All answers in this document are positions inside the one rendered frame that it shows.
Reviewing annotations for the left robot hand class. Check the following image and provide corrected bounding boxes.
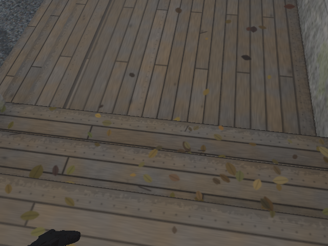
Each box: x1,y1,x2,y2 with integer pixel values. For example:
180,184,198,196
28,229,80,246

